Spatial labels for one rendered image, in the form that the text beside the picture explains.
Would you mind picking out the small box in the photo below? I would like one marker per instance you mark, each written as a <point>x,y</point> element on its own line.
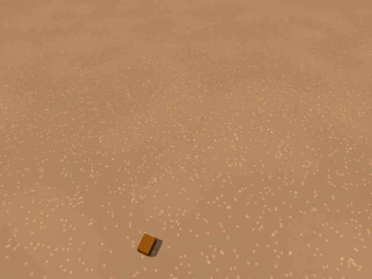
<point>147,245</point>

